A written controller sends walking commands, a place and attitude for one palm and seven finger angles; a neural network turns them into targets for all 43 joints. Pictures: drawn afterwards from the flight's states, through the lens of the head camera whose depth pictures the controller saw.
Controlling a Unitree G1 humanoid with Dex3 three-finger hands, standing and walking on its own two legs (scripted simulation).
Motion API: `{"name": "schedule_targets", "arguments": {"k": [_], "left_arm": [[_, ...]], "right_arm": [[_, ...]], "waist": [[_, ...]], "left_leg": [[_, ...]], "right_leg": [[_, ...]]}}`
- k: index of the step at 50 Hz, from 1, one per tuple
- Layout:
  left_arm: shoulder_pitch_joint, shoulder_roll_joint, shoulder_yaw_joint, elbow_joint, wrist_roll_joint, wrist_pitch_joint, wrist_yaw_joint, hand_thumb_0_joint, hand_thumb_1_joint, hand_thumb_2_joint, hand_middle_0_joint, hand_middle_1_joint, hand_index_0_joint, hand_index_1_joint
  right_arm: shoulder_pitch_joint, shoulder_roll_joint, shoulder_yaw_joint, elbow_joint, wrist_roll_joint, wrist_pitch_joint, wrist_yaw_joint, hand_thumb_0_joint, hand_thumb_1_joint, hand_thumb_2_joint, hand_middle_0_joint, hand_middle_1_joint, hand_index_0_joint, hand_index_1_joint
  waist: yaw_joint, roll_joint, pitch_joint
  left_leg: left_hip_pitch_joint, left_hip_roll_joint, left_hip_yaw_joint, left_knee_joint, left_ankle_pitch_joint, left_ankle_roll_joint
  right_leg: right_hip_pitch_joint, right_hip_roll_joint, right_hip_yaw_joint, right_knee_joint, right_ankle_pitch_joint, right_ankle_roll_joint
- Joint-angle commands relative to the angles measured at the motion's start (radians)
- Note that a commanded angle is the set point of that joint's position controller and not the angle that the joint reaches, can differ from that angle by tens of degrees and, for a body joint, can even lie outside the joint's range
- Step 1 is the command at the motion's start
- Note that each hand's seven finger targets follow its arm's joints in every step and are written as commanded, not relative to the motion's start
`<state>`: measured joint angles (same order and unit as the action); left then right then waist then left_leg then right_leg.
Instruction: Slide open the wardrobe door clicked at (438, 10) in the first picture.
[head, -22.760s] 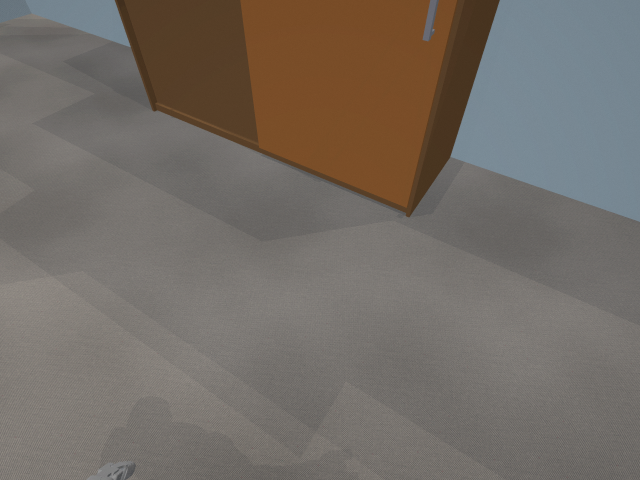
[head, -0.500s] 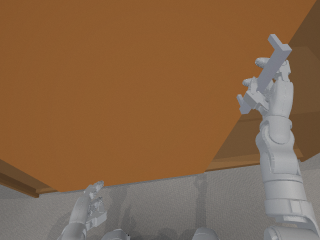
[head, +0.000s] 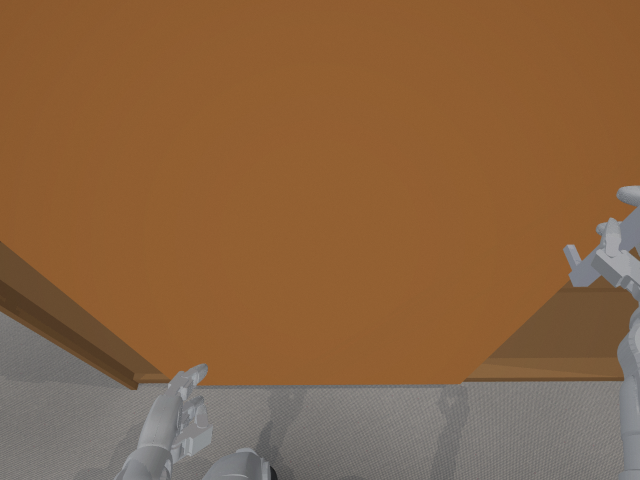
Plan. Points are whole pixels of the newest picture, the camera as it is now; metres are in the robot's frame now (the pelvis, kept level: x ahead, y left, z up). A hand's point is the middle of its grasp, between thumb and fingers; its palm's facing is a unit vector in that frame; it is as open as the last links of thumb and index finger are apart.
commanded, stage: stop walking and hold the door there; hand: right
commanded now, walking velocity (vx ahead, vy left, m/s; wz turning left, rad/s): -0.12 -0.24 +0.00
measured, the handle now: (618, 222) +0.37 -0.36 +0.10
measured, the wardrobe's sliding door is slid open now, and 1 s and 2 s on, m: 0.68 0.68 0.68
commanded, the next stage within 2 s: none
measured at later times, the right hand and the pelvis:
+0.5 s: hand (606, 252) +0.33 -0.33 +0.10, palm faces +0.51 +0.83 -0.22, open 6.2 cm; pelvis -0.04 -0.01 +0.00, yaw +2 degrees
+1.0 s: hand (606, 251) +0.32 -0.32 +0.11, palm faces +0.51 +0.83 -0.23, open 6.0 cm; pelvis -0.07 -0.01 -0.01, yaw +4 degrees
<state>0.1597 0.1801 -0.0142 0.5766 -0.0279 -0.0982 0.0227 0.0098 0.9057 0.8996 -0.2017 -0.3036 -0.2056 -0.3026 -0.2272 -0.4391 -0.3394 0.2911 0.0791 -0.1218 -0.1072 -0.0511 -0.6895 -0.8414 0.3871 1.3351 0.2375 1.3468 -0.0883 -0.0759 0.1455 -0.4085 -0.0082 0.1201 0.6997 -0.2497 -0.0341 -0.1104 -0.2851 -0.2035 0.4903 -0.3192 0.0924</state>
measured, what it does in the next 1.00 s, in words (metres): steps on the spot: left foot, then right foot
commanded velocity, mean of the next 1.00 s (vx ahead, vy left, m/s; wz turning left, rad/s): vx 0.02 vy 0.00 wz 0.00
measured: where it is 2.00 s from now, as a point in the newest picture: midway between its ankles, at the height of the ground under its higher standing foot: outside the picture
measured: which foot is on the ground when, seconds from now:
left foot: up 0.00-0.02, down 0.04-0.34, up 0.36-0.64, down 0.66-1.00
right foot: down 0.00-0.04, up 0.06-0.32, down 0.34-1.00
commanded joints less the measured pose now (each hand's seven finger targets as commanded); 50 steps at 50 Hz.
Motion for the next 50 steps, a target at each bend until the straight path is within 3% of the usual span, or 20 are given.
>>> {"name": "schedule_targets", "arguments": {"k": [1, 2, 3, 4, 5, 8, 11, 14, 15, 17, 18, 20, 22, 24, 28, 34, 35, 36, 43, 50], "left_arm": [[-0.015, 0.188, 0.066, -0.091, -0.01, -0.04, 0.036, 0.0, 0.9, 0.9, -0.2, -0.3, -0.2, -0.3], [-0.041, 0.174, 0.055, -0.099, -0.002, -0.028, 0.057, 0.0, 0.9, 0.9, -0.2, -0.3, -0.2, -0.3], [-0.056, 0.15, 0.042, -0.089, 0.002, -0.03, 0.073, 0.0, 0.9, 0.9, -0.2, -0.3, -0.2, -0.3], [0.012, 0.193, 0.049, -0.064, -0.011, -0.024, 0.069, 0.0, 0.9, 0.9, -0.2, -0.3, -0.2, -0.3], [-0.004, 0.21, 0.06, -0.051, -0.018, -0.021, 0.064, 0.0, 0.9, 0.9, -0.2, -0.3, -0.2, -0.3], [-0.058, 0.217, 0.051, -0.02, -0.025, -0.01, 0.074, 0.0, 0.9, 0.9, -0.2, -0.3, -0.2, -0.3], [-0.055, 0.227, 0.053, 0.004, -0.017, -0.006, 0.077, 0.0, 0.9, 0.9, -0.2, -0.3, -0.2, -0.3], [-0.016, 0.223, 0.047, 0.015, -0.008, -0.009, 0.072, 0.0, 0.9, 0.9, -0.2, -0.3, -0.2, -0.3], [-0.003, 0.241, 0.057, 0.01, -0.005, -0.007, 0.074, 0.0, 0.9, 0.9, -0.2, -0.3, -0.2, -0.3], [-0.011, 0.28, 0.065, -0.039, -0.009, 0.0, 0.075, 0.0, 0.9, 0.9, -0.2, -0.3, -0.2, -0.3], [0.005, 0.219, 0.051, -0.023, -0.004, 0.002, 0.075, 0.0, 0.9, 0.9, -0.2, -0.3, -0.2, -0.3], [0.021, 0.231, 0.062, -0.003, 0.0, -0.006, 0.078, 0.0, 0.9, 0.9, -0.2, -0.3, -0.2, -0.3], [0.04, 0.237, 0.062, 0.004, -0.002, -0.013, 0.075, 0.0, 0.9, 0.9, -0.2, -0.3, -0.2, -0.3], [0.078, 0.238, 0.059, 0.006, 0.004, -0.019, 0.072, 0.0, 0.9, 0.9, -0.2, -0.3, -0.2, -0.3], [0.094, 0.245, 0.046, 0.012, 0.01, -0.019, 0.073, 0.0, 0.9, 0.9, -0.2, -0.3, -0.2, -0.3], [0.081, 0.24, 0.039, 0.012, 0.011, -0.018, 0.081, 0.0, 0.9, 0.9, -0.2, -0.3, -0.2, -0.3], [0.105, 0.255, 0.051, 0.028, -0.006, -0.01, 0.087, 0.0, 0.9, 0.9, -0.2, -0.3, -0.2, -0.3], [0.092, 0.249, 0.053, 0.022, -0.012, -0.004, 0.091, 0.0, 0.9, 0.9, -0.2, -0.3, -0.2, -0.3], [0.088, 0.266, 0.047, 0.032, -0.013, 0.015, 0.109, 0.0, 0.9, 0.9, -0.2, -0.3, -0.2, -0.3], [0.103, 0.273, 0.054, 0.033, -0.016, 0.007, 0.11, 0.0, 0.9, 0.9, -0.2, -0.3, -0.2, -0.3]], "right_arm": [[-0.188, -0.323, -0.129, -0.075, -0.083, -0.087, -0.002, 0.0, -0.9, -0.9, 0.45, 1.4, 0.45, 1.4], [-0.141, -0.391, -0.176, 0.011, -0.09, -0.086, -0.011, 0.0, -0.9, -0.9, 0.45, 1.4, 0.45, 1.4], [-0.124, -0.394, -0.222, 0.047, -0.073, -0.072, -0.02, 0.0, -0.9, -0.9, 0.45, 1.4, 0.45, 1.4], [-0.087, -0.412, -0.248, 0.11, -0.071, -0.056, -0.025, 0.0, -0.9, -0.9, 0.45, 1.4, 0.45, 1.4], [-0.16, -0.347, -0.203, 0.076, -0.05, -0.056, -0.029, 0.0, -0.9, -0.9, 0.45, 1.4, 0.45, 1.4], [-0.221, -0.387, -0.266, 0.129, -0.058, -0.077, -0.046, 0.0, -0.9, -0.9, 0.45, 1.4, 0.45, 1.4], [-0.287, -0.358, -0.204, 0.141, -0.061, -0.074, -0.038, 0.0, -0.9, -0.9, 0.45, 1.4, 0.45, 1.4], [-0.359, -0.291, -0.116, 0.076, -0.066, -0.088, -0.036, 0.0, -0.9, -0.9, 0.45, 1.4, 0.45, 1.4], [-0.365, -0.277, -0.095, 0.059, -0.064, -0.097, -0.032, 0.0, -0.9, -0.9, 0.45, 1.4, 0.45, 1.4], [-0.417, -0.24, -0.042, -0.06, -0.054, -0.113, -0.035, 0.0, -0.9, -0.9, 0.45, 1.4, 0.45, 1.4], [-0.365, -0.203, -0.007, -0.006, -0.068, -0.094, -0.032, 0.0, -0.9, -0.9, 0.45, 1.4, 0.45, 1.4], [-0.359, -0.259, -0.048, 0.045, -0.079, -0.065, -0.033, 0.0, -0.9, -0.9, 0.45, 1.4, 0.45, 1.4], [-0.382, -0.213, 0.0, 0.031, -0.07, -0.043, -0.021, 0.0, -0.9, -0.9, 0.45, 1.4, 0.45, 1.4], [-0.388, -0.195, 0.032, 0.019, -0.07, -0.033, -0.013, 0.0, -0.9, -0.9, 0.45, 1.4, 0.45, 1.4], [-0.381, -0.26, 0.0, 0.075, -0.066, -0.015, -0.01, 0.0, -0.9, -0.9, 0.45, 1.4, 0.45, 1.4], [-0.415, -0.326, -0.052, 0.177, -0.074, -0.028, -0.024, 0.0, -0.9, -0.9, 0.45, 1.4, 0.45, 1.4], [-0.412, -0.394, -0.125, 0.239, -0.064, -0.023, -0.032, 0.0, -0.9, -0.9, 0.45, 1.4, 0.45, 1.4], [-0.436, -0.348, -0.077, 0.271, -0.06, -0.019, -0.026, 0.0, -0.9, -0.9, 0.45, 1.4, 0.45, 1.4], [-0.52, -0.335, -0.035, 0.443, -0.066, -0.03, -0.026, 0.0, -0.9, -0.9, 0.45, 1.4, 0.45, 1.4], [-0.544, -0.282, 0.011, 0.458, -0.07, -0.047, -0.025, 0.0, -0.9, -0.9, 0.45, 1.4, 0.45, 1.4]], "waist": [[0.078, 0.015, -0.404], [0.069, 0.146, -0.425], [0.069, 0.135, -0.35], [0.08, 0.297, -0.397], [0.087, 0.403, -0.446], [0.093, 0.337, -0.429], [0.09, 0.324, -0.364], [0.117, 0.167, -0.353], [0.12, 0.047, -0.315], [0.094, -0.321, -0.257], [0.108, -0.269, -0.249], [0.095, -0.134, -0.245], [0.098, -0.146, -0.274], [0.113, -0.185, -0.326], [0.12, -0.183, -0.349], [0.128, -0.107, -0.392], [0.114, 0.039, -0.43], [0.116, 0.087, -0.433], [0.118, -0.037, -0.284], [0.11, -0.061, -0.307]], "left_leg": [[0.365, 0.095, -0.056, -0.261, 0.634, 0.039], [0.469, 0.285, -0.302, -0.194, 1.082, 0.138], [0.408, 0.367, -0.299, -0.213, 1.15, 0.143], [0.389, 0.393, -0.375, -0.216, 1.053, 0.165], [0.395, 0.395, -0.394, -0.235, 0.905, 0.175], [0.308, 0.358, -0.267, -0.263, 0.592, 0.17], [0.111, 0.335, -0.275, -0.368, 0.15, 0.15], [0.033, 0.264, -0.208, -0.347, -0.074, 0.118], [-0.009, 0.203, -0.178, -0.29, -0.173, 0.093], [-0.014, 0.003, -0.048, 0.078, -0.239, 0.028], [-0.022, -0.003, -0.121, 0.247, -0.221, 0.039], [-0.033, 0.032, -0.146, 0.261, -0.13, 0.026], [-0.019, 0.017, -0.09, 0.15, -0.115, 0.012], [-0.007, 0.0, -0.06, 0.046, -0.142, 0.013], [0.083, -0.01, -0.04, -0.167, -0.085, 0.015], [0.304, 0.102, -0.107, -0.267, 0.283, 0.052], [0.316, 0.108, -0.128, -0.258, 0.308, 0.055], [0.287, 0.14, -0.161, -0.272, 0.327, 0.067], [0.131, 0.088, -0.131, -0.295, -0.045, 0.044], [0.176, 0.067, -0.113, -0.261, -0.012, 0.037]], "right_leg": [[-0.053, 0.102, -0.011, 0.378, 0.341, -0.082], [-0.274, 0.225, 0.046, 0.546, -0.205, -0.075], [-0.361, 0.229, 0.14, 0.615, -0.338, -0.076], [-0.379, 0.239, 0.212, 0.726, -0.325, -0.062], [-0.362, 0.257, 0.265, 0.791, -0.288, -0.057], [-0.324, 0.239, 0.246, 0.672, -0.21, -0.061], [-0.201, 0.243, 0.213, 0.47, -0.191, -0.086], [-0.048, 0.252, 0.174, 0.114, -0.027, -0.094], [-0.017, 0.235, 0.18, -0.015, -0.003, -0.091], [-0.164, -0.073, 0.597, -0.323, -0.12, -0.226], [-0.205, -0.091, 0.632, -0.342, -0.091, -0.254], [-0.164, -0.049, 0.491, -0.243, 0.109, -0.241], [-0.054, 0.014, 0.36, -0.183, 0.293, -0.211], [0.053, 0.024, 0.336, -0.14, 0.463, -0.198], [0.087, 0.035, 0.317, -0.103, 0.543, -0.174], [-0.096, 0.09, 0.233, -0.053, 0.373, -0.105], [-0.1, 0.109, 0.205, -0.008, 0.347, -0.099], [-0.093, 0.126, 0.181, 0.023, 0.294, -0.098], [-0.147, 0.101, 0.264, -0.117, 0.025, -0.123], [-0.146, 0.085, 0.284, -0.163, 0.036, -0.13]]}}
